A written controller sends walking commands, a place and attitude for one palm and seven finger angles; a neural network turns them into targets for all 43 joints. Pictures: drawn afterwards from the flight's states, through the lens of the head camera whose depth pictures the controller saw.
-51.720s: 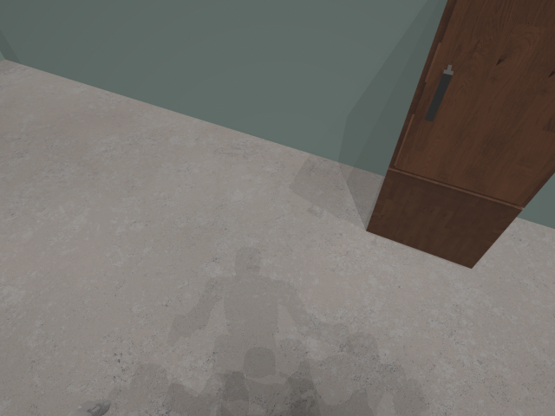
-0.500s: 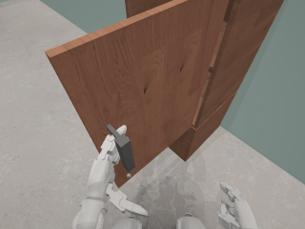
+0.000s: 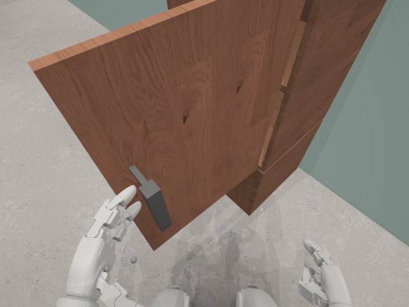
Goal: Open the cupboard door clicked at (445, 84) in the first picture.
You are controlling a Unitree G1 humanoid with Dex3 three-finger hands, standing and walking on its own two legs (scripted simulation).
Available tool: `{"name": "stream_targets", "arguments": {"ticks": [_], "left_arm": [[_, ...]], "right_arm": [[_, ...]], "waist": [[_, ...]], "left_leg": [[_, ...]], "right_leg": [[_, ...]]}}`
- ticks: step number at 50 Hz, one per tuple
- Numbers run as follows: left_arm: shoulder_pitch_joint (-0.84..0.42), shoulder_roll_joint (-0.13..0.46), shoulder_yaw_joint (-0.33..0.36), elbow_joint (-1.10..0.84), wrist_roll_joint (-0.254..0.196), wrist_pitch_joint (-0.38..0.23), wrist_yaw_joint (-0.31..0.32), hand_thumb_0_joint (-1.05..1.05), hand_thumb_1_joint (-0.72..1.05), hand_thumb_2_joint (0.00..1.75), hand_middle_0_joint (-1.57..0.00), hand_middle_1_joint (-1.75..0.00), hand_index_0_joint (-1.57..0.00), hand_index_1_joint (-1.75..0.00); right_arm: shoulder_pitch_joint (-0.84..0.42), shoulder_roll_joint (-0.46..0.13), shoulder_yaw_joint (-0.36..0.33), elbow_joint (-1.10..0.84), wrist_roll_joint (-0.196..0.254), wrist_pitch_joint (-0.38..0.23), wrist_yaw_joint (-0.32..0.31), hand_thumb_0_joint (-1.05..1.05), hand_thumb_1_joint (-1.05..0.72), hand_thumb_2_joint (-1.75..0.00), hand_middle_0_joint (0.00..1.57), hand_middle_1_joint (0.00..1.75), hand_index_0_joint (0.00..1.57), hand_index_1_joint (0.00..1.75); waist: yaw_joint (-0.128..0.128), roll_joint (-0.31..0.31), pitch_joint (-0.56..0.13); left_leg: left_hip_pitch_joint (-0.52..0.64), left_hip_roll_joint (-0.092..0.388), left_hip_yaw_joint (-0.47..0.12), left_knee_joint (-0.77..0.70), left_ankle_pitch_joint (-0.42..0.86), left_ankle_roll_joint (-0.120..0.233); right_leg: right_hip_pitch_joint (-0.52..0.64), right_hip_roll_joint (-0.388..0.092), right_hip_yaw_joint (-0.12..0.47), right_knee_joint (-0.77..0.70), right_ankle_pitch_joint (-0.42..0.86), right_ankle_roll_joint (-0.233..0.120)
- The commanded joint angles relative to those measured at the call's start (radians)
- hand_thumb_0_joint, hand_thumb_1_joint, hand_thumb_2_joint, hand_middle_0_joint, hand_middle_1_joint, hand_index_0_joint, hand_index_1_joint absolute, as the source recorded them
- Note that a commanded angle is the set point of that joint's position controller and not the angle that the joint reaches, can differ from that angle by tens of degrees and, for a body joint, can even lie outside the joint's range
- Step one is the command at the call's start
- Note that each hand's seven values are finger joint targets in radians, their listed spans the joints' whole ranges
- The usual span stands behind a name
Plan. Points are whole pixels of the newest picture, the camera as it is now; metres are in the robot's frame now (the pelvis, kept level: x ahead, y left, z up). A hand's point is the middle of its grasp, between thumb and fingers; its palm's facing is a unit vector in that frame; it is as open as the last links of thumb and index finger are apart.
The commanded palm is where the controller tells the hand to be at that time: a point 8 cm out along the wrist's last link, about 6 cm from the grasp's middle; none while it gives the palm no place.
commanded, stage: slide the hand sideways off the handle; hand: left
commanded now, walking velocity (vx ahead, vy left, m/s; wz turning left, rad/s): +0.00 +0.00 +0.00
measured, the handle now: (150, 199) +0.29 +0.12 +0.07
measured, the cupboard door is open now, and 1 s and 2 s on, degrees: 87 87 87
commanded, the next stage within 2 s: draw the hand back to the body in 0.22 s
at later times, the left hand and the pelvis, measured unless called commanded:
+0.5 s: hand (102, 263) +0.18 +0.16 +0.09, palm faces -0.06 -1.00 -0.07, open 16.3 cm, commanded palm +0.15 +0.23 +0.10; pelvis -0.01 +0.00 +0.00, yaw +0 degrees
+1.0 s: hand (35, 238) +0.19 +0.23 +0.15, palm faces +0.20 -0.92 -0.33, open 15.1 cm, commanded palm +0.16 +0.28 +0.18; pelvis +0.02 +0.03 +0.06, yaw +0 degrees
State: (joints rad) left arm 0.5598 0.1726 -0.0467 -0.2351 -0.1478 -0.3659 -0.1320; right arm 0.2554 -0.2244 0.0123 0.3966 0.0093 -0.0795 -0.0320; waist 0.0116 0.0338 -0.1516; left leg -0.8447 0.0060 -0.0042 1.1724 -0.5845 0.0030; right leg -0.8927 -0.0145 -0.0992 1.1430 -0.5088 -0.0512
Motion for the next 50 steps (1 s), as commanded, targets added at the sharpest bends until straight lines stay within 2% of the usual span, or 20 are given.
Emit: {"name": "stream_targets", "arguments": {"ticks": [1,4,9,11,12,14,16,19,21,24,27,30,34,36,41,42,43,45,47,50], "left_arm": [[0.044,0.096,0.157,-0.188,-0.055,-0.074,-0.013,0.00,-0.50,0.30,-0.15,-0.30,-0.15,-0.30],[0.058,0.093,0.160,-0.190,-0.075,-0.080,-0.042,0.00,-0.50,0.30,-0.15,-0.30,-0.15,-0.30],[0.090,0.137,0.238,-0.175,-0.119,-0.085,-0.089,0.00,-0.50,0.30,-0.15,-0.30,-0.15,-0.30],[0.052,0.130,0.232,-0.156,-0.131,-0.088,-0.109,0.00,-0.50,0.30,-0.15,-0.30,-0.15,-0.30],[0.022,0.118,0.207,-0.168,-0.132,-0.092,-0.119,0.00,-0.50,0.30,-0.15,-0.30,-0.15,-0.30],[-0.031,0.131,0.193,-0.187,-0.133,-0.099,-0.132,0.00,-0.50,0.30,-0.15,-0.30,-0.15,-0.30],[-0.003,0.125,0.185,-0.180,-0.136,-0.098,-0.144,0.00,-0.50,0.30,-0.15,-0.30,-0.15,-0.30],[-0.016,0.198,0.234,-0.250,-0.137,-0.068,-0.134,0.00,-0.50,0.30,-0.15,-0.30,-0.15,-0.30],[0.018,0.193,0.246,-0.267,-0.138,-0.037,-0.119,0.00,-0.50,0.30,-0.15,-0.30,-0.15,-0.30],[0.055,0.184,0.269,-0.237,-0.146,0.013,-0.098,0.00,-0.50,0.30,-0.15,-0.30,-0.15,-0.30],[0.044,0.165,0.248,-0.241,-0.148,0.039,-0.098,0.00,-0.50,0.30,-0.15,-0.30,-0.15,-0.30],[0.031,0.167,0.241,-0.258,-0.152,0.048,-0.105,0.00,-0.50,0.30,-0.15,-0.30,-0.15,-0.30],[0.016,0.201,0.274,-0.294,-0.158,0.058,-0.111,0.00,-0.50,0.30,-0.15,-0.30,-0.15,-0.30],[0.024,0.213,0.302,-0.297,-0.165,0.068,-0.112,0.00,-0.50,0.30,-0.15,-0.30,-0.15,-0.30],[0.006,0.230,0.335,-0.320,-0.183,0.111,-0.130,0.00,-0.32,0.37,-0.16,-0.30,-0.16,-0.30],[0.001,0.394,0.383,-0.397,-0.010,0.162,0.038,0.00,-0.29,0.39,-0.16,-0.30,-0.16,-0.30],[0.055,0.273,0.313,-0.397,0.007,0.206,0.108,0.00,-0.26,0.40,-0.16,-0.30,-0.16,-0.30],[0.094,0.230,0.264,-0.394,0.057,0.256,0.189,0.00,-0.18,0.43,-0.16,-0.30,-0.16,-0.30],[0.083,0.246,0.267,-0.426,0.082,0.274,0.227,0.00,-0.12,0.47,-0.16,-0.30,-0.16,-0.30],[0.026,0.270,0.284,-0.412,0.102,0.283,0.261,0.00,-0.01,0.51,-0.17,-0.30,-0.17,-0.30]], "right_arm": [[-0.053,-0.094,-0.056,-0.151,0.006,-0.052,-0.016,0.00,-0.90,-0.90,0.20,0.30,0.20,0.30],[-0.063,-0.095,-0.058,-0.153,0.010,-0.056,-0.021,0.00,-0.90,-0.90,0.20,0.30,0.20,0.30],[-0.075,-0.092,-0.063,-0.141,0.015,-0.059,-0.032,0.00,-0.90,-0.90,0.20,0.30,0.20,0.30],[-0.076,-0.097,-0.062,-0.136,0.018,-0.063,-0.036,0.00,-0.90,-0.90,0.20,0.30,0.20,0.30],[-0.077,-0.102,-0.059,-0.137,0.018,-0.069,-0.037,0.00,-0.90,-0.90,0.20,0.30,0.20,0.30],[-0.070,-0.111,-0.056,-0.132,0.016,-0.082,-0.040,0.00,-0.90,-0.90,0.20,0.30,0.20,0.30],[-0.061,-0.111,-0.058,-0.127,0.015,-0.092,-0.042,0.00,-0.90,-0.90,0.20,0.30,0.20,0.30],[-0.059,-0.116,-0.056,-0.141,0.022,-0.090,-0.047,0.00,-0.90,-0.90,0.20,0.30,0.20,0.30],[-0.057,-0.106,-0.051,-0.145,0.029,-0.087,-0.049,0.00,-0.90,-0.90,0.20,0.30,0.20,0.30],[-0.066,-0.101,-0.048,-0.144,0.035,-0.077,-0.052,0.00,-0.90,-0.90,0.20,0.30,0.20,0.30],[-0.071,-0.106,-0.039,-0.148,0.038,-0.079,-0.051,0.00,-0.90,-0.90,0.20,0.30,0.20,0.30],[-0.066,-0.111,-0.032,-0.148,0.036,-0.095,-0.053,0.00,-0.90,-0.90,0.20,0.30,0.20,0.30],[-0.061,-0.116,-0.025,-0.140,0.036,-0.118,-0.052,0.00,-0.90,-0.90,0.20,0.30,0.20,0.30],[-0.056,-0.112,-0.025,-0.131,0.039,-0.126,-0.051,0.00,-0.90,-0.90,0.20,0.30,0.20,0.30],[-0.069,-0.116,-0.017,-0.115,0.045,-0.148,-0.051,0.00,-0.90,-0.90,0.20,0.30,0.20,0.30],[-0.064,-0.110,-0.028,-0.114,0.026,-0.127,-0.080,0.00,-0.90,-0.90,0.20,0.30,0.20,0.30],[-0.060,-0.088,-0.017,-0.115,0.019,-0.121,-0.087,0.00,-0.90,-0.90,0.20,0.30,0.20,0.30],[-0.054,-0.084,-0.011,-0.084,0.018,-0.108,-0.085,0.00,-0.90,-0.90,0.20,0.30,0.20,0.30],[-0.064,-0.094,-0.011,-0.078,0.015,-0.098,-0.083,0.00,-0.90,-0.90,0.20,0.30,0.20,0.30],[-0.083,-0.101,-0.003,-0.057,0.007,-0.100,-0.087,0.00,-0.90,-0.90,0.20,0.30,0.20,0.30]], "waist": [[0.003,-0.067,-0.178],[0.001,-0.058,-0.171],[0.010,-0.063,-0.184],[-0.010,-0.084,-0.150],[-0.018,-0.056,-0.141],[-0.031,-0.054,-0.148],[-0.022,-0.035,-0.175],[-0.005,-0.011,-0.204],[0.007,0.018,-0.194],[0.008,-0.037,-0.156],[-0.001,-0.016,-0.088],[-0.006,-0.017,-0.072],[0.003,0.015,-0.075],[0.009,-0.001,-0.083],[0.015,0.030,-0.066],[0.068,0.036,-0.091],[0.036,0.046,-0.032],[0.029,0.064,0.012],[0.028,0.037,0.006],[0.026,0.006,0.045]], "left_leg": [[-0.025,-0.036,-0.015,-0.132,0.252,0.007],[-0.031,-0.036,-0.017,-0.127,0.244,0.009],[-0.060,-0.037,-0.014,-0.104,0.227,0.006],[-0.067,-0.034,-0.013,-0.095,0.201,0.006],[-0.059,-0.034,-0.014,-0.095,0.194,0.009],[-0.058,-0.031,-0.020,-0.087,0.192,0.013],[-0.035,-0.031,-0.022,-0.096,0.204,0.013],[0.012,-0.030,-0.024,-0.140,0.220,0.019],[0.062,-0.032,-0.024,-0.181,0.242,0.017],[0.076,-0.029,-0.031,-0.219,0.245,0.016],[0.102,-0.026,-0.033,-0.259,0.212,0.014],[0.137,-0.023,-0.038,-0.284,0.223,0.016],[0.186,-0.019,-0.046,-0.325,0.258,0.013],[0.213,-0.017,-0.047,-0.340,0.280,0.011],[0.265,-0.014,-0.050,-0.381,0.313,0.008],[0.289,0.006,-0.029,-0.441,0.311,0.013],[0.302,-0.002,-0.023,-0.464,0.289,0.009],[0.341,0.007,-0.025,-0.488,0.338,0.012],[0.397,0.016,-0.030,-0.516,0.401,0.013],[0.443,0.018,-0.032,-0.571,0.403,0.014]], "right_leg": [[0.288,0.007,0.124,-0.201,0.242,0.028],[0.283,0.008,0.130,-0.209,0.213,0.026],[0.306,-0.005,0.165,-0.223,0.200,0.038],[0.270,-0.008,0.171,-0.240,0.157,0.046],[0.245,-0.006,0.167,-0.242,0.131,0.043],[0.234,-0.005,0.167,-0.243,0.099,0.039],[0.229,0.000,0.150,-0.230,0.114,0.036],[0.275,0.009,0.141,-0.253,0.097,0.028],[0.296,0.016,0.115,-0.263,0.132,0.025],[0.326,0.024,0.095,-0.293,0.133,0.028],[0.310,0.023,0.083,-0.326,0.088,0.030],[0.327,0.025,0.079,-0.347,0.107,0.030],[0.366,0.032,0.056,-0.351,0.161,0.024],[0.386,0.033,0.045,-0.357,0.195,0.026],[0.421,0.036,0.033,-0.385,0.238,0.026],[0.477,0.011,0.096,-0.438,0.227,0.012],[0.467,0.006,0.084,-0.466,0.211,0.017],[0.496,0.004,0.067,-0.484,0.249,0.018],[0.528,0.007,0.055,-0.501,0.290,0.024],[0.576,0.004,0.052,-0.550,0.295,0.025]]}}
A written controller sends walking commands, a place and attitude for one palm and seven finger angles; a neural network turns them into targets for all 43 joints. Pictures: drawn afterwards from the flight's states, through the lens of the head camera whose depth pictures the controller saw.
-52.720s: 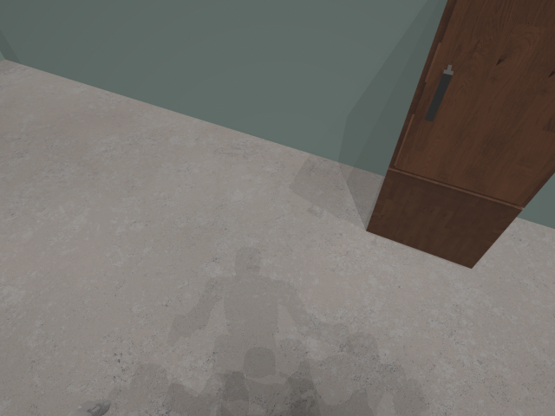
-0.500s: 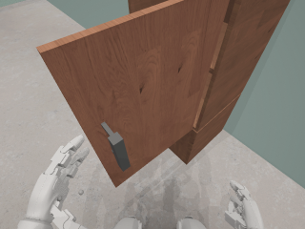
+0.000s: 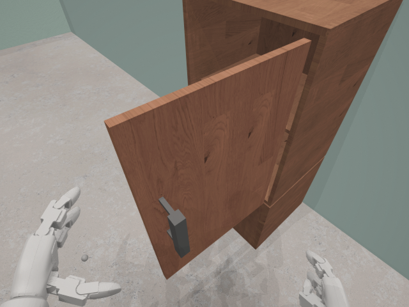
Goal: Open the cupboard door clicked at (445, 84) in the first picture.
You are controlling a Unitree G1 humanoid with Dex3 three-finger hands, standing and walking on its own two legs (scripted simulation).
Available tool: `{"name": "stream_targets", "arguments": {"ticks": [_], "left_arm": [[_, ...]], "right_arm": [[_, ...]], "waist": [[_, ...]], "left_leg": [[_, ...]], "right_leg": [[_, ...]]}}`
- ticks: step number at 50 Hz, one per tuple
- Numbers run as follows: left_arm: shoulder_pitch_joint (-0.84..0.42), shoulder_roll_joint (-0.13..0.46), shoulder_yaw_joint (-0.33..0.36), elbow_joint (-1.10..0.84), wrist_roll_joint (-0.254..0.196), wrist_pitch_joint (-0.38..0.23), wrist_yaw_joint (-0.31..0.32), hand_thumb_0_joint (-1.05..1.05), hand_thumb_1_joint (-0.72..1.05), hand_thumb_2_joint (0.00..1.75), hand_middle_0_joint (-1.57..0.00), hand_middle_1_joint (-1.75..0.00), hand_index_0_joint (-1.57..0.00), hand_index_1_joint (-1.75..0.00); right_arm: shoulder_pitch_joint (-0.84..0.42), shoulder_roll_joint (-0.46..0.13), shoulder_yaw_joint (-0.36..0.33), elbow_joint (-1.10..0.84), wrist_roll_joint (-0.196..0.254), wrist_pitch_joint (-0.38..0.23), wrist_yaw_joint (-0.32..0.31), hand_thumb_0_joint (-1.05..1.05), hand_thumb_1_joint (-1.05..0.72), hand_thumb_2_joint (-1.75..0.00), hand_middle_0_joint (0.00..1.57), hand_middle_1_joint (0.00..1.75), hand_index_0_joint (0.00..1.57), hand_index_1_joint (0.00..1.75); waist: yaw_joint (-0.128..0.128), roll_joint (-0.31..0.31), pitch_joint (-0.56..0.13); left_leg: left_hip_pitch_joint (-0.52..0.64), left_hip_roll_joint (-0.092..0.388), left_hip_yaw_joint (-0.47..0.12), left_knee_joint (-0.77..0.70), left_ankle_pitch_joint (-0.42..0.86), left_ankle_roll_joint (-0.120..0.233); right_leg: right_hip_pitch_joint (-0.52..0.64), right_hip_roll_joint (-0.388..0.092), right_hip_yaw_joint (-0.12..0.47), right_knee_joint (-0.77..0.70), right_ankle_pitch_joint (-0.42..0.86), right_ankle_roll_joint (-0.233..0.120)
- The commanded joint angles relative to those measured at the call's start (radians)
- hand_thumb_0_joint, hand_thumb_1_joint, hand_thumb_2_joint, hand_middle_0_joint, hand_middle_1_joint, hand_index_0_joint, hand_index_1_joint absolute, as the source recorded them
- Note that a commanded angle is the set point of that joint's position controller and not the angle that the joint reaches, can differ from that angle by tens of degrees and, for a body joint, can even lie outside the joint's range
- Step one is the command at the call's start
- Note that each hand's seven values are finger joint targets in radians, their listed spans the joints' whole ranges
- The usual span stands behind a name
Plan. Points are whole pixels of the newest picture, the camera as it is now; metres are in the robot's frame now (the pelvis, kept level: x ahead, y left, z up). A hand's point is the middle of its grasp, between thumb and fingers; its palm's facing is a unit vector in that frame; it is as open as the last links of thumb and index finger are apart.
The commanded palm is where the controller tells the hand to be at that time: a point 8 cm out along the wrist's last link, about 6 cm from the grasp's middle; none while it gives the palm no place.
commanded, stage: draw the hand back to the body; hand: left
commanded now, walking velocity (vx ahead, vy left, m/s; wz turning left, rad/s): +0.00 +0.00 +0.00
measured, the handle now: (173, 227) +0.28 +0.10 +0.01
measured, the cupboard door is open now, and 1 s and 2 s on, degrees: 87 87 87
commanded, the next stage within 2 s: step back with the hand held close in 0.90 s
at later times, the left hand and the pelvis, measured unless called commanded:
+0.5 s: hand (34, 206) +0.21 +0.26 +0.18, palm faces +0.42 -0.81 -0.41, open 9.3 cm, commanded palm +0.16 +0.30 +0.20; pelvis +0.02 +0.01 +0.03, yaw -1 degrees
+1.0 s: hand (37, 209) +0.20 +0.25 +0.19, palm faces +0.43 -0.81 -0.40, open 7.4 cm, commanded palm +0.15 +0.29 +0.21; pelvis +0.00 -0.01 +0.04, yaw -1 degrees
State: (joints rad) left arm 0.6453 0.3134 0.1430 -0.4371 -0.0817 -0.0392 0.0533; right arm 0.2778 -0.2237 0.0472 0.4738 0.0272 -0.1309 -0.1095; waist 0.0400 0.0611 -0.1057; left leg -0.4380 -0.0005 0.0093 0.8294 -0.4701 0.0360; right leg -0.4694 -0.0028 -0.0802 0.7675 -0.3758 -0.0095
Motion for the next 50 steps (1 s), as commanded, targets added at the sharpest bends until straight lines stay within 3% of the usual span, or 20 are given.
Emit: {"name": "stream_targets", "arguments": {"ticks": [1,5,9,15,21,23,26,29,32,39,50], "left_arm": [[-0.071,0.133,0.102,-0.210,0.041,-0.045,0.083,0.00,0.02,0.52,-0.17,-0.30,-0.17,-0.30],[-0.106,0.150,0.133,-0.221,0.049,-0.050,0.093,0.00,0.17,0.58,-0.17,-0.30,-0.17,-0.30],[-0.122,0.159,0.170,-0.181,0.048,-0.053,0.093,0.00,0.31,0.64,-0.18,-0.30,-0.18,-0.30],[-0.168,0.171,0.214,-0.194,0.042,-0.064,0.086,0.00,0.51,0.74,-0.19,-0.30,-0.19,-0.30],[-0.222,0.204,0.283,-0.201,0.034,-0.076,0.083,0.00,0.73,0.82,-0.19,-0.30,-0.19,-0.30],[-0.242,0.213,0.306,-0.184,0.030,-0.078,0.083,0.00,0.80,0.86,-0.20,-0.30,-0.20,-0.30],[-0.283,0.229,0.332,-0.186,0.027,-0.085,0.083,0.00,0.90,0.90,-0.20,-0.30,-0.20,-0.30],[-0.240,0.172,0.284,-0.133,0.026,-0.082,0.071,0.00,0.90,0.90,-0.20,-0.30,-0.20,-0.30],[-0.253,0.191,0.294,-0.147,0.025,-0.084,0.067,0.00,0.90,0.90,-0.20,-0.30,-0.20,-0.30],[-0.288,0.229,0.320,-0.180,0.031,-0.096,0.075,0.00,0.90,0.90,-0.20,-0.30,-0.20,-0.30],[-0.268,0.203,0.303,-0.134,0.025,-0.104,0.070,0.00,0.90,0.90,-0.20,-0.30,-0.20,-0.30]], "right_arm": [[-0.104,-0.103,-0.039,-0.128,-0.011,-0.051,-0.011,0.00,-0.90,-0.90,0.20,0.30,0.20,0.30],[-0.122,-0.104,-0.033,-0.101,-0.017,-0.064,-0.009,0.00,-0.90,-0.90,0.20,0.30,0.20,0.30],[-0.142,-0.108,-0.035,-0.068,-0.021,-0.068,0.001,0.00,-0.90,-0.90,0.20,0.30,0.20,0.30],[-0.164,-0.110,-0.040,-0.041,-0.026,-0.068,0.019,0.00,-0.90,-0.90,0.20,0.30,0.20,0.30],[-0.178,-0.110,-0.048,-0.023,-0.030,-0.058,0.030,0.00,-0.90,-0.90,0.20,0.30,0.20,0.30],[-0.182,-0.109,-0.050,-0.018,-0.031,-0.051,0.032,0.00,-0.90,-0.90,0.20,0.30,0.20,0.30],[-0.193,-0.108,-0.051,-0.008,-0.031,-0.047,0.033,0.00,-0.90,-0.90,0.20,0.30,0.20,0.30],[-0.193,-0.112,-0.057,-0.004,-0.030,-0.040,0.042,0.00,-0.90,-0.90,0.20,0.30,0.20,0.30],[-0.198,-0.115,-0.063,-0.009,-0.031,-0.031,0.044,0.00,-0.90,-0.90,0.20,0.30,0.20,0.30],[-0.217,-0.107,-0.061,0.000,-0.032,-0.039,0.033,0.00,-0.90,-0.90,0.20,0.30,0.20,0.30],[-0.220,-0.104,-0.064,0.017,-0.032,-0.053,0.034,0.00,-0.90,-0.90,0.20,0.30,0.20,0.30]], "waist": [[-0.001,-0.013,-0.003],[0.010,0.010,0.007],[0.020,-0.025,0.021],[0.024,0.016,0.037],[0.030,0.024,0.033],[0.031,-0.007,0.040],[0.033,0.040,0.051],[0.032,0.006,0.066],[0.032,-0.022,0.055],[0.035,0.021,0.054],[0.034,-0.012,0.085]], "left_leg": [[0.065,0.026,-0.043,-0.243,0.304,-0.018],[0.140,0.033,-0.050,-0.308,0.397,-0.027],[0.189,0.039,-0.049,-0.358,0.469,-0.034],[0.258,0.043,-0.037,-0.418,0.549,-0.044],[0.296,0.041,-0.023,-0.451,0.571,-0.045],[0.297,0.040,-0.022,-0.460,0.556,-0.041],[0.309,0.037,-0.016,-0.471,0.553,-0.040],[0.316,0.041,-0.016,-0.475,0.581,-0.037],[0.325,0.037,-0.010,-0.481,0.544,-0.028],[0.325,0.025,-0.004,-0.487,0.464,-0.020],[0.329,0.023,0.002,-0.498,0.414,-0.012]], "right_leg": [[0.165,-0.009,0.034,-0.187,0.172,-0.015],[0.236,-0.012,0.030,-0.229,0.218,-0.015],[0.306,-0.008,0.026,-0.277,0.264,-0.016],[0.372,-0.006,0.031,-0.329,0.322,-0.015],[0.417,-0.002,0.040,-0.368,0.362,-0.016],[0.425,0.000,0.040,-0.379,0.362,-0.015],[0.431,-0.002,0.046,-0.391,0.366,-0.017],[0.432,-0.001,0.041,-0.402,0.375,-0.016],[0.437,0.000,0.048,-0.409,0.374,-0.011],[0.444,-0.001,0.060,-0.429,0.341,-0.017],[0.427,-0.001,0.069,-0.455,0.303,-0.012]]}}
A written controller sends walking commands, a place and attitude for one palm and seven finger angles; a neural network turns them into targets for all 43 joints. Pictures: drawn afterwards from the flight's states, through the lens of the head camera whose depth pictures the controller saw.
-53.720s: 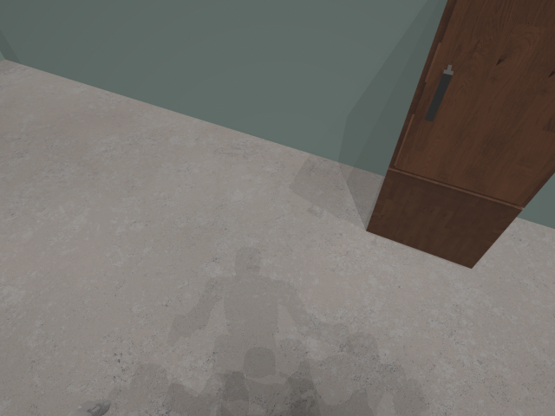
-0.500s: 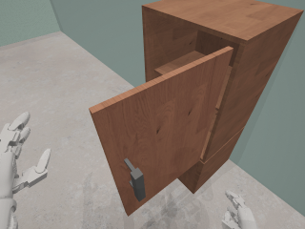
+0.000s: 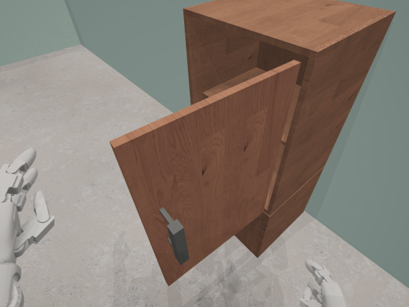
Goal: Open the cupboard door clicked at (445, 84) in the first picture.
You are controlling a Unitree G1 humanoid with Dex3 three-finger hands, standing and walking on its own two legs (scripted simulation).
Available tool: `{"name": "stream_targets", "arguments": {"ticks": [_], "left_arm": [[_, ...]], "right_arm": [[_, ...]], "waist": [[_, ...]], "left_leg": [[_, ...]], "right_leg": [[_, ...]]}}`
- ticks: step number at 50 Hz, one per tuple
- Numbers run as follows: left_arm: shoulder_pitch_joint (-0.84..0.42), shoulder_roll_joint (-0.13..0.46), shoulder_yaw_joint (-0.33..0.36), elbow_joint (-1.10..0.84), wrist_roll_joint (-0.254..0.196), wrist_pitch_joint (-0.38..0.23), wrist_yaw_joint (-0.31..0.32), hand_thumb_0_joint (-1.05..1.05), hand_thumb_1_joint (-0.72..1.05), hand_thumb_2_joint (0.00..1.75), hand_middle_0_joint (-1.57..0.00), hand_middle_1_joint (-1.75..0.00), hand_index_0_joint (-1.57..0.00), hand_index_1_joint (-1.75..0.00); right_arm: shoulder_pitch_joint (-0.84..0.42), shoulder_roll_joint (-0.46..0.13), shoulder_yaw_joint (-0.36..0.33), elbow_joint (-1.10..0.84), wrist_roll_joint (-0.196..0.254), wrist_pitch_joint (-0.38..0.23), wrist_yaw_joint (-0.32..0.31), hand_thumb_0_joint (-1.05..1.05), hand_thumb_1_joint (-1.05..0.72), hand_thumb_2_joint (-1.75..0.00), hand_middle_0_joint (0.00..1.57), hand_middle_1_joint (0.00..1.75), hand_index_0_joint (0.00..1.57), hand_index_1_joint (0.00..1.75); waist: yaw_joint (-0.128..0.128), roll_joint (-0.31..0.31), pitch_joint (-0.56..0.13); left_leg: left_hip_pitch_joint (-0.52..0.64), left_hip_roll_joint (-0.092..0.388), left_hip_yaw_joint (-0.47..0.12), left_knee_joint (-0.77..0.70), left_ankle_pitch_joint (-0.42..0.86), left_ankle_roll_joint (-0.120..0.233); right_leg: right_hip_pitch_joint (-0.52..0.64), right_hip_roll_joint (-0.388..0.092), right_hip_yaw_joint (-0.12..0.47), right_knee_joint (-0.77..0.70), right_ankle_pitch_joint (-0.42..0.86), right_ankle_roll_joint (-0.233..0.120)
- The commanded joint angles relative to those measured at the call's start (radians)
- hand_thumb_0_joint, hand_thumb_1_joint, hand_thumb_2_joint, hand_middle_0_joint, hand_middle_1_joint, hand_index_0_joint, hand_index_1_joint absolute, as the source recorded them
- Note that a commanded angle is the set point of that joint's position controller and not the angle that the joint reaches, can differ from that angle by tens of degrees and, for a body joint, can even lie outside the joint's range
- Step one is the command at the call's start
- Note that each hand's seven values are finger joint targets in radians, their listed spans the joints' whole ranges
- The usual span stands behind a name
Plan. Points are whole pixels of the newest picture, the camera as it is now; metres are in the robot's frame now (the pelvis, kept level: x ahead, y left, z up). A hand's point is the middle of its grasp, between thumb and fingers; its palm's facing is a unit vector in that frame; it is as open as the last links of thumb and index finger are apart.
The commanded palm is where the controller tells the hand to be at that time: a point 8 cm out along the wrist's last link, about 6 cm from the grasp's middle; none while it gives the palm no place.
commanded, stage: step back with the hand held close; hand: left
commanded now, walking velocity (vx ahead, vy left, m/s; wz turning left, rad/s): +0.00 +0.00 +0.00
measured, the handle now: (173, 236) +0.27 +0.11 -0.03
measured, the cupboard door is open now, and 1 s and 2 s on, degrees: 87 87 87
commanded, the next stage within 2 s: stop stepping back and stand still in 1.48 s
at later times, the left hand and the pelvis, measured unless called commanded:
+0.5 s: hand (29, 239) +0.15 +0.28 +0.15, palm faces +0.37 -0.77 -0.52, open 7.4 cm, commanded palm +0.09 +0.32 +0.17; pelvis -0.05 +0.02 -0.01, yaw -1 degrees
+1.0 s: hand out of the picture +0.11 +0.29 +0.15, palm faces +0.46 -0.73 -0.50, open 7.4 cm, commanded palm +0.04 +0.32 +0.17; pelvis -0.10 +0.02 -0.03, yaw +1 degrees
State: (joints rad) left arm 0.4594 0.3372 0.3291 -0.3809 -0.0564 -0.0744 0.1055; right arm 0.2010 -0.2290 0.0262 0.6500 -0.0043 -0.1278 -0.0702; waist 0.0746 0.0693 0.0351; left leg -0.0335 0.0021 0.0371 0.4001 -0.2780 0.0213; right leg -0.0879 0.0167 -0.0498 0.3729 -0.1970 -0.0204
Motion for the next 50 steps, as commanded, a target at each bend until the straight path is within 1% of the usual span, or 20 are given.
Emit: {"name": "stream_targets", "arguments": {"ticks": [1,2,3,6,9,11,15,20,24,28,32,36,38,40,42,44,47,48,49,50], "left_arm": [[-0.189,0.207,0.122,-0.265,0.003,-0.080,0.021,0.00,0.90,0.90,-0.20,-0.30,-0.20,-0.30],[-0.245,0.320,0.250,-0.264,0.009,-0.119,0.031,0.00,0.90,0.90,-0.20,-0.30,-0.20,-0.30],[-0.116,0.237,0.195,-0.159,0.011,-0.118,0.021,0.00,0.90,0.90,-0.20,-0.30,-0.20,-0.30],[-0.026,0.198,0.153,-0.172,0.016,-0.130,0.013,0.00,0.90,0.90,-0.20,-0.30,-0.20,-0.30],[0.011,0.220,0.167,-0.231,0.018,-0.137,0.024,0.00,0.90,0.90,-0.20,-0.30,-0.20,-0.30],[0.055,0.240,0.196,-0.239,0.015,-0.134,0.032,0.00,0.90,0.90,-0.20,-0.30,-0.20,-0.30],[0.078,0.266,0.226,-0.284,0.015,-0.137,0.044,0.00,0.90,0.90,-0.20,-0.30,-0.20,-0.30],[0.084,0.257,0.223,-0.300,0.025,-0.144,0.053,0.00,0.90,0.90,-0.20,-0.30,-0.20,-0.30],[0.067,0.245,0.223,-0.307,0.044,-0.156,0.061,0.00,0.90,0.90,-0.20,-0.30,-0.20,-0.30],[0.030,0.224,0.215,-0.323,0.064,-0.166,0.074,0.00,0.90,0.90,-0.20,-0.30,-0.20,-0.30],[-0.005,0.228,0.223,-0.338,0.071,-0.181,0.081,0.00,0.90,0.90,-0.20,-0.30,-0.20,-0.30],[-0.016,0.237,0.235,-0.335,0.068,-0.195,0.079,0.00,0.90,0.90,-0.20,-0.30,-0.20,-0.30],[-0.020,0.237,0.236,-0.346,0.066,-0.202,0.077,0.00,0.90,0.90,-0.20,-0.30,-0.20,-0.30],[-0.008,0.238,0.244,-0.358,0.066,-0.210,0.077,0.00,0.90,0.90,-0.20,-0.30,-0.20,-0.30],[0.007,0.242,0.263,-0.363,0.071,-0.218,0.074,0.00,0.90,0.90,-0.20,-0.30,-0.20,-0.30],[0.011,0.253,0.281,-0.356,0.074,-0.221,0.071,0.00,0.90,0.90,-0.20,-0.30,-0.20,-0.30],[0.020,0.247,0.282,-0.359,0.064,-0.230,0.061,0.00,0.90,0.90,-0.20,-0.30,-0.20,-0.30],[0.018,0.239,0.277,-0.355,0.064,-0.231,0.057,0.00,0.90,0.90,-0.20,-0.30,-0.20,-0.30],[0.002,0.245,0.280,-0.358,0.063,-0.233,0.055,0.00,0.90,0.90,-0.20,-0.30,-0.20,-0.30],[0.003,0.247,0.270,-0.352,0.060,-0.233,0.054,0.00,0.90,0.90,-0.20,-0.30,-0.20,-0.30]], "right_arm": [[-0.156,-0.100,-0.041,-0.161,0.000,-0.061,-0.005,0.00,-0.90,-0.90,0.20,0.30,0.20,0.30],[-0.130,-0.115,-0.039,-0.197,0.014,-0.042,-0.011,0.00,-0.90,-0.90,0.20,0.30,0.20,0.30],[-0.122,-0.105,-0.044,-0.176,0.005,-0.022,-0.013,0.00,-0.90,-0.90,0.20,0.30,0.20,0.30],[-0.126,-0.116,-0.054,-0.192,0.001,0.007,-0.009,0.00,-0.90,-0.90,0.20,0.30,0.20,0.30],[-0.128,-0.125,-0.060,-0.209,0.001,0.026,-0.016,0.00,-0.90,-0.90,0.20,0.30,0.20,0.30],[-0.124,-0.120,-0.066,-0.225,0.004,0.041,-0.019,0.00,-0.90,-0.90,0.20,0.30,0.20,0.30],[-0.125,-0.115,-0.075,-0.248,0.009,0.058,-0.026,0.00,-0.90,-0.90,0.20,0.30,0.20,0.30],[-0.120,-0.123,-0.078,-0.262,0.009,0.058,-0.030,0.00,-0.90,-0.90,0.20,0.30,0.20,0.30],[-0.112,-0.135,-0.082,-0.267,0.006,0.045,-0.032,0.00,-0.90,-0.90,0.20,0.30,0.20,0.30],[-0.075,-0.138,-0.085,-0.270,-0.006,0.029,-0.035,0.00,-0.90,-0.90,0.20,0.30,0.20,0.30],[-0.063,-0.134,-0.083,-0.260,-0.009,0.013,-0.033,0.00,-0.90,-0.90,0.20,0.30,0.20,0.30],[-0.062,-0.131,-0.079,-0.251,-0.005,-0.001,-0.028,0.00,-0.90,-0.90,0.20,0.30,0.20,0.30],[-0.061,-0.132,-0.078,-0.250,-0.001,-0.007,-0.024,0.00,-0.90,-0.90,0.20,0.30,0.20,0.30],[-0.067,-0.126,-0.074,-0.247,-0.003,-0.014,-0.024,0.00,-0.90,-0.90,0.20,0.30,0.20,0.30],[-0.070,-0.133,-0.079,-0.246,-0.003,-0.020,-0.021,0.00,-0.90,-0.90,0.20,0.30,0.20,0.30],[-0.083,-0.134,-0.081,-0.248,-0.007,-0.024,-0.018,0.00,-0.90,-0.90,0.20,0.30,0.20,0.30],[-0.073,-0.129,-0.086,-0.237,-0.008,-0.030,-0.011,0.00,-0.90,-0.90,0.20,0.30,0.20,0.30],[-0.074,-0.132,-0.088,-0.234,-0.008,-0.029,-0.009,0.00,-0.90,-0.90,0.20,0.30,0.20,0.30],[-0.073,-0.130,-0.090,-0.232,-0.009,-0.028,-0.009,0.00,-0.90,-0.90,0.20,0.30,0.20,0.30],[-0.067,-0.121,-0.090,-0.227,-0.006,-0.026,-0.008,0.00,-0.90,-0.90,0.20,0.30,0.20,0.30]], "waist": [[-0.005,0.000,-0.086],[-0.055,-0.066,0.011],[-0.060,-0.120,-0.010],[-0.062,-0.060,-0.087],[-0.060,-0.007,-0.147],[-0.057,-0.046,-0.186],[-0.057,-0.041,-0.206],[-0.057,-0.019,-0.152],[-0.059,0.016,-0.111],[-0.076,-0.023,-0.068],[-0.083,-0.024,-0.058],[-0.082,-0.039,-0.061],[-0.082,-0.014,-0.061],[-0.078,0.023,-0.070],[-0.071,0.066,-0.090],[-0.066,0.084,-0.084],[-0.071,0.015,-0.099],[-0.073,0.017,-0.096],[-0.076,-0.014,-0.093],[-0.084,-0.078,-0.097]], "left_leg": [[-0.063,0.015,-0.026,-0.065,0.219,0.005],[-0.136,0.033,-0.044,-0.030,0.124,0.017],[-0.129,0.027,-0.052,-0.004,0.111,0.019],[-0.118,0.032,-0.036,0.010,0.165,0.013],[-0.146,0.046,-0.051,-0.012,0.244,0.008],[-0.155,0.057,-0.053,-0.010,0.288,0.007],[-0.207,0.065,-0.065,0.001,0.323,0.004],[-0.330,0.086,-0.096,-0.040,0.166,0.024],[-0.513,0.114,-0.129,-0.092,-0.088,0.060],[-0.629,0.114,-0.152,-0.081,-0.315,0.077],[-0.643,0.110,-0.159,-0.047,-0.381,0.079],[-0.650,0.106,-0.160,-0.021,-0.390,0.075],[-0.667,0.109,-0.168,-0.037,-0.410,0.074],[-0.691,0.129,-0.188,-0.070,-0.405,0.081],[-0.775,0.172,-0.222,-0.120,-0.436,0.100],[-0.822,0.194,-0.241,-0.131,-0.394,0.112],[-0.775,0.188,-0.216,-0.063,-0.272,0.107],[-0.778,0.172,-0.200,-0.039,-0.290,0.103],[-0.761,0.144,-0.179,0.008,-0.278,0.090],[-0.712,0.100,-0.142,0.078,-0.283,0.067]], "right_leg": [[0.053,-0.023,0.044,-0.061,0.128,-0.001],[-0.070,-0.066,0.156,-0.114,0.164,-0.002],[-0.080,-0.091,0.162,-0.124,0.164,-0.006],[-0.067,-0.110,0.153,-0.090,0.244,-0.007],[-0.016,-0.101,0.117,-0.031,0.299,-0.004],[0.001,-0.090,0.113,0.004,0.338,0.003],[0.023,-0.091,0.113,0.062,0.409,0.001],[0.013,-0.067,0.113,0.098,0.260,0.012],[0.076,-0.048,0.113,0.170,0.166,0.021],[0.055,-0.051,0.143,0.194,0.058,0.013],[-0.005,-0.064,0.166,0.186,-0.041,0.005],[-0.028,-0.071,0.181,0.177,-0.074,0.003],[-0.025,-0.061,0.165,0.193,-0.099,0.006],[0.014,-0.040,0.140,0.246,-0.040,0.014],[0.110,-0.005,0.107,0.353,0.041,0.028],[0.156,0.019,0.101,0.424,0.132,0.032],[0.132,0.008,0.131,0.417,0.190,0.026],[0.122,-0.001,0.160,0.403,0.194,0.019],[0.096,-0.028,0.198,0.357,0.253,0.008],[0.034,-0.079,0.270,0.277,0.279,-0.008]]}}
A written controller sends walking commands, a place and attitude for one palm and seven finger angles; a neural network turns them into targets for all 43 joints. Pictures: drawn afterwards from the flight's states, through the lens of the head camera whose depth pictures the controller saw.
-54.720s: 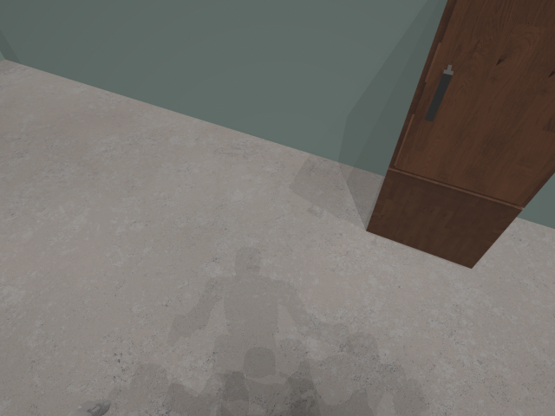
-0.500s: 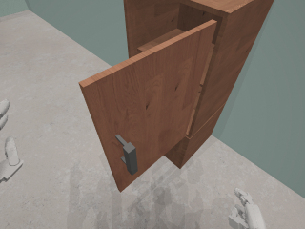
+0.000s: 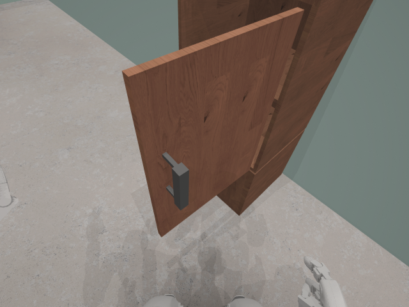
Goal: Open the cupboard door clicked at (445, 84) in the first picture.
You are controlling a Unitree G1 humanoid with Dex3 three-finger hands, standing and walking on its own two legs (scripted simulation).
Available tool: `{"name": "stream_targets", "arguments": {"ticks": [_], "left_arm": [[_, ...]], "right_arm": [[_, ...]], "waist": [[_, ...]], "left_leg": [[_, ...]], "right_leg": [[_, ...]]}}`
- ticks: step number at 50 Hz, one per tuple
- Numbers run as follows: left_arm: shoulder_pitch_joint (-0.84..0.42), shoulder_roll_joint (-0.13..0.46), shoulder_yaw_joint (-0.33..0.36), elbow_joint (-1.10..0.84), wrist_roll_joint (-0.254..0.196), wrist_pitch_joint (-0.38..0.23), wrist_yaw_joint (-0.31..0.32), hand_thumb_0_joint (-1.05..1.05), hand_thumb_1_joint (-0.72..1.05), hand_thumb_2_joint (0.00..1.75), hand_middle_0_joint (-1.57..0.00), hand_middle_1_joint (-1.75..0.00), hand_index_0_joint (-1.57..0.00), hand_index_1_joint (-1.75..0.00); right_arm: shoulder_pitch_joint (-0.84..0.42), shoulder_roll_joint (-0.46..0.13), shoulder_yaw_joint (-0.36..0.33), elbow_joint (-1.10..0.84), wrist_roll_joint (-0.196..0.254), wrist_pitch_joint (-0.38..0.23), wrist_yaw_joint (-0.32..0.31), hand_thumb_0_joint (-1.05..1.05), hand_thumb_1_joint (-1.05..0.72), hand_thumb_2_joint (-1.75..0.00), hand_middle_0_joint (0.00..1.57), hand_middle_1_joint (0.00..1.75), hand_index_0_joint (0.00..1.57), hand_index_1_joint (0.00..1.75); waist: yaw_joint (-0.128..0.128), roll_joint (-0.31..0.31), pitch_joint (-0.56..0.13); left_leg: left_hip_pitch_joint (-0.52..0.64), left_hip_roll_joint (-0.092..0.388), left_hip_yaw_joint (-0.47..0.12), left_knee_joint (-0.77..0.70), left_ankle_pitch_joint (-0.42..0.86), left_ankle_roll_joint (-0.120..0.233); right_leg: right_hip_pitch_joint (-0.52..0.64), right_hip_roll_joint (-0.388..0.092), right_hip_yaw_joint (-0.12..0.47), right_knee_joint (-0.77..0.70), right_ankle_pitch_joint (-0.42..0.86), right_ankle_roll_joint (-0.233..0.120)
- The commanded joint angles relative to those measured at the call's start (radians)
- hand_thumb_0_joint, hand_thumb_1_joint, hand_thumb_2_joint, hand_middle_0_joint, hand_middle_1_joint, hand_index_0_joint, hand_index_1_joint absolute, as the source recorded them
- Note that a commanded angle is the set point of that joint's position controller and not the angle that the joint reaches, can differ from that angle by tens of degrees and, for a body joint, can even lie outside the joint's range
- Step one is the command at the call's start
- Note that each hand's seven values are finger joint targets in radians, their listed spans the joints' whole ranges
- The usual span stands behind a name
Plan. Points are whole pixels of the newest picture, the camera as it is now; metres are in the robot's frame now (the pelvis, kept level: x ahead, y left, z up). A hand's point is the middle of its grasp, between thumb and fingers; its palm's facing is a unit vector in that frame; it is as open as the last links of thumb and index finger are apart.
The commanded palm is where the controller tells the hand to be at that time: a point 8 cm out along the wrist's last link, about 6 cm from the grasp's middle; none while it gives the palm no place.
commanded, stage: step back with the hand held close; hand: left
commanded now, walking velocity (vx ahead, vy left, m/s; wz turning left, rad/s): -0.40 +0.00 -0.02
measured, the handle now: (174, 181) +0.37 +0.09 +0.00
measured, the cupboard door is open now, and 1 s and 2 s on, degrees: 87 87 87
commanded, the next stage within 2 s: stop stepping back and stand still in 0.48 s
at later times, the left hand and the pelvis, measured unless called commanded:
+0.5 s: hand out of the picture +0.14 +0.26 +0.20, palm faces +0.42 -0.82 -0.38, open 7.4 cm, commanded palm +0.07 +0.29 +0.20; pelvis -0.08 +0.00 +0.03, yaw -3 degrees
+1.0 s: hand out of the picture +0.03 +0.20 +0.19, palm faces +0.29 -0.82 -0.49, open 7.4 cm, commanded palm -0.02 +0.25 +0.20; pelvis -0.19 -0.03 +0.02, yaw -5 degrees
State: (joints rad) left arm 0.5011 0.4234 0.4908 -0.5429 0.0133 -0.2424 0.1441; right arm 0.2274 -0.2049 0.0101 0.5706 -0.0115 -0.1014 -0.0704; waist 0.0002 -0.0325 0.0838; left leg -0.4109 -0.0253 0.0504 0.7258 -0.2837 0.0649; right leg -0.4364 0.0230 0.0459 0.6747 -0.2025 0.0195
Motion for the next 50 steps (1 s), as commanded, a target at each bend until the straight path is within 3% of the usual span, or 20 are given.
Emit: {"name": "stream_targets", "arguments": {"ticks": [1,4,7,8,10,11,14,20,24,27,30,31,33,36,40,42,44,46,49,50], "left_arm": [[-0.039,0.170,0.106,-0.190,-0.013,-0.062,0.015,0.00,0.90,0.90,-0.20,-0.30,-0.20,-0.30],[-0.016,0.198,0.098,-0.196,-0.032,-0.055,0.026,0.00,0.90,0.90,-0.20,-0.30,-0.20,-0.30],[0.038,0.219,0.127,-0.213,-0.039,-0.046,0.035,0.00,0.90,0.90,-0.20,-0.30,-0.20,-0.30],[0.055,0.223,0.133,-0.230,-0.044,-0.045,0.033,0.00,0.90,0.90,-0.20,-0.30,-0.20,-0.30],[0.068,0.218,0.166,-0.307,-0.027,-0.072,0.034,0.00,0.90,0.90,-0.20,-0.30,-0.20,-0.30],[0.071,0.215,0.169,-0.307,-0.020,-0.078,0.043,0.00,0.90,0.90,-0.20,-0.30,-0.20,-0.30],[0.032,0.168,0.120,-0.299,-0.054,-0.060,0.052,0.00,0.90,0.90,-0.20,-0.30,-0.20,-0.30],[-0.064,0.116,-0.019,-0.218,-0.059,-0.001,0.036,0.00,0.90,0.90,-0.20,-0.30,-0.20,-0.30],[-0.015,0.182,0.039,-0.220,-0.080,0.010,0.027,0.00,0.90,0.90,-0.20,-0.30,-0.20,-0.30],[0.010,0.231,0.089,-0.266,-0.108,-0.013,0.007,0.00,0.90,0.90,-0.20,-0.30,-0.20,-0.30],[0.044,0.333,0.173,-0.258,-0.094,-0.043,0.016,0.00,0.90,0.90,-0.20,-0.30,-0.20,-0.30],[0.065,0.266,0.112,-0.211,-0.088,-0.022,0.009,0.00,0.90,0.90,-0.20,-0.30,-0.20,-0.30],[0.115,0.244,0.126,-0.168,-0.062,0.014,0.016,0.00,0.90,0.90,-0.20,-0.30,-0.20,-0.30],[0.066,0.217,0.099,-0.129,-0.070,0.027,0.031,0.00,0.90,0.90,-0.20,-0.30,-0.20,-0.30],[0.047,0.194,0.059,-0.089,-0.069,0.009,0.029,0.00,0.90,0.90,-0.20,-0.30,-0.20,-0.30],[0.015,0.215,0.061,-0.164,-0.058,-0.006,0.027,0.00,0.90,0.90,-0.20,-0.30,-0.20,-0.30],[0.015,0.236,0.090,-0.214,-0.054,-0.019,0.026,0.00,0.90,0.90,-0.20,-0.30,-0.20,-0.30],[0.082,0.206,0.089,-0.174,-0.053,-0.020,0.025,0.00,0.90,0.90,-0.20,-0.30,-0.20,-0.30],[0.070,0.218,0.110,-0.154,-0.066,-0.025,0.027,0.00,0.90,0.90,-0.20,-0.30,-0.20,-0.30],[0.023,0.198,0.087,-0.129,-0.062,-0.036,0.026,0.00,0.90,0.90,-0.20,-0.30,-0.20,-0.30]], "right_arm": [[-0.085,-0.146,-0.077,-0.145,0.004,-0.048,-0.003,0.00,-0.90,-0.90,0.20,0.30,0.20,0.30],[-0.093,-0.116,-0.073,-0.115,0.004,-0.024,0.012,0.00,-0.90,-0.90,0.20,0.30,0.20,0.30],[-0.095,-0.101,-0.066,-0.113,0.012,0.000,0.012,0.00,-0.90,-0.90,0.20,0.30,0.20,0.30],[-0.098,-0.113,-0.068,-0.111,0.013,0.004,0.007,0.00,-0.90,-0.90,0.20,0.30,0.20,0.30],[-0.156,-0.160,-0.081,-0.143,-0.003,-0.018,-0.012,0.00,-0.90,-0.90,0.20,0.30,0.20,0.30],[-0.130,-0.133,-0.086,-0.127,-0.035,-0.049,-0.021,0.00,-0.90,-0.90,0.20,0.30,0.20,0.30],[-0.124,-0.122,-0.095,-0.087,-0.016,-0.093,-0.013,0.00,-0.90,-0.90,0.20,0.30,0.20,0.30],[-0.107,-0.123,-0.068,-0.014,-0.013,-0.118,-0.001,0.00,-0.90,-0.90,0.20,0.30,0.20,0.30],[-0.112,-0.119,-0.065,-0.036,-0.025,-0.089,0.006,0.00,-0.90,-0.90,0.20,0.30,0.20,0.30],[-0.143,-0.110,-0.054,-0.064,-0.020,-0.051,0.019,0.00,-0.90,-0.90,0.20,0.30,0.20,0.30],[-0.156,-0.091,-0.026,-0.092,-0.020,-0.033,0.017,0.00,-0.90,-0.90,0.20,0.30,0.20,0.30],[-0.145,-0.086,-0.031,-0.088,0.008,-0.034,0.010,0.00,-0.90,-0.90,0.20,0.30,0.20,0.30],[-0.147,-0.075,-0.011,-0.108,0.019,-0.020,0.001,0.00,-0.90,-0.90,0.20,0.30,0.20,0.30],[-0.121,-0.114,-0.013,-0.090,0.015,-0.021,-0.022,0.00,-0.90,-0.90,0.20,0.30,0.20,0.30],[-0.072,-0.161,-0.051,-0.091,0.032,-0.061,-0.024,0.00,-0.90,-0.90,0.20,0.30,0.20,0.30],[-0.083,-0.150,-0.041,-0.083,0.005,-0.077,-0.020,0.00,-0.90,-0.90,0.20,0.30,0.20,0.30],[-0.098,-0.151,-0.048,-0.084,0.001,-0.091,-0.016,0.00,-0.90,-0.90,0.20,0.30,0.20,0.30],[-0.106,-0.141,-0.048,-0.097,0.004,-0.080,-0.012,0.00,-0.90,-0.90,0.20,0.30,0.20,0.30],[-0.087,-0.146,-0.075,-0.072,0.007,-0.048,-0.001,0.00,-0.90,-0.90,0.20,0.30,0.20,0.30],[-0.061,-0.140,-0.067,-0.054,0.003,-0.059,-0.002,0.00,-0.90,-0.90,0.20,0.30,0.20,0.30]], "waist": [[-0.014,-0.018,-0.161],[-0.014,-0.119,-0.193],[-0.015,-0.124,-0.226],[-0.021,-0.038,-0.210],[0.005,0.460,-0.220],[-0.016,0.399,-0.222],[0.007,0.158,-0.213],[-0.012,0.249,-0.238],[0.003,0.274,-0.313],[0.021,0.199,-0.331],[0.035,-0.090,-0.244],[0.023,-0.200,-0.221],[0.003,-0.139,-0.206],[-0.026,0.011,-0.187],[-0.002,0.142,-0.227],[-0.008,0.256,-0.189],[0.006,0.202,-0.159],[-0.004,0.150,-0.113],[-0.003,-0.161,-0.045],[-0.025,-0.082,-0.037]], "left_leg": [[-0.278,0.081,-0.127,-0.166,-0.299,0.001],[-0.013,0.005,-0.072,0.104,-0.177,-0.055],[0.083,0.015,-0.052,0.005,-0.154,-0.059],[0.100,0.029,-0.070,-0.171,-0.111,-0.046],[-0.242,0.345,-0.413,-0.533,-0.189,0.081],[-0.361,0.430,-0.496,-0.649,-0.314,0.129],[0.064,0.335,-0.289,-0.436,0.130,0.089],[0.283,0.300,-0.234,-0.553,0.150,0.042],[0.299,0.266,-0.165,-0.601,0.121,-0.014],[0.314,0.220,-0.087,-0.453,0.259,-0.060],[0.163,0.050,0.016,0.045,-0.091,-0.109],[0.012,-0.007,-0.027,0.189,-0.139,-0.100],[-0.097,0.035,-0.022,0.139,-0.083,-0.079],[0.140,0.013,0.027,-0.162,0.145,-0.057],[0.361,0.200,-0.210,-0.290,0.521,0.044],[0.217,0.238,-0.312,-0.409,0.370,0.052],[0.045,0.212,-0.285,-0.510,-0.071,0.034],[-0.061,0.118,-0.172,-0.435,-0.220,-0.022],[-0.125,0.017,-0.075,0.245,-0.069,-0.079],[-0.174,0.045,-0.089,0.295,-0.059,-0.077]], "right_leg": [[0.312,-0.142,0.254,-0.114,0.237,-0.076],[0.052,-0.306,0.354,-0.344,0.092,-0.170],[0.041,-0.265,0.203,-0.304,0.140,-0.133],[0.030,-0.202,0.144,-0.244,0.091,-0.088],[0.282,0.050,-0.051,0.252,-0.103,0.013],[0.339,0.111,-0.005,0.541,-0.254,0.007],[0.007,0.050,0.014,0.476,-0.310,-0.002],[0.071,0.049,-0.061,0.154,-0.338,-0.003],[0.213,0.061,-0.109,-0.116,-0.311,-0.036],[0.268,0.005,-0.072,-0.413,-0.113,-0.065],[0.078,-0.347,0.151,-0.494,0.211,-0.175],[0.159,-0.327,0.126,-0.396,0.426,-0.187],[0.302,-0.277,0.035,-0.261,0.704,-0.142],[0.233,-0.219,-0.007,-0.206,0.627,-0.078],[0.091,-0.030,-0.047,-0.076,-0.025,0.034],[0.163,-0.017,-0.066,-0.043,-0.244,0.001],[0.299,-0.016,-0.075,-0.119,-0.265,-0.022],[0.347,-0.045,-0.047,-0.287,-0.252,-0.054],[0.102,-0.373,0.415,-0.562,-0.459,-0.227],[0.148,-0.362,0.335,-0.514,-0.287,-0.224]]}}
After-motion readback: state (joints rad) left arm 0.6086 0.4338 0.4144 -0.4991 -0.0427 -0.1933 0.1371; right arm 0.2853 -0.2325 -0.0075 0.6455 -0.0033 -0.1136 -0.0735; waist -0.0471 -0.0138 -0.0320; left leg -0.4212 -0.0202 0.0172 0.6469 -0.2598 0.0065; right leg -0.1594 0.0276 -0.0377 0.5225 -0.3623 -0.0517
